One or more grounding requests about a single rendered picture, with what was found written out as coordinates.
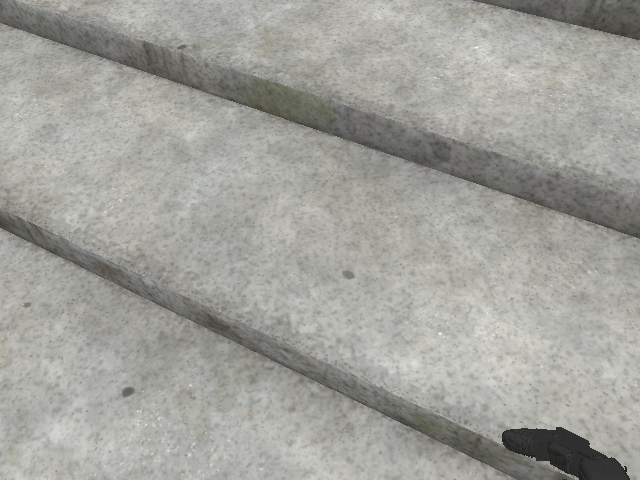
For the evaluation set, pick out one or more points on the right robot hand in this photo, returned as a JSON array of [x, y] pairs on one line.
[[566, 451]]

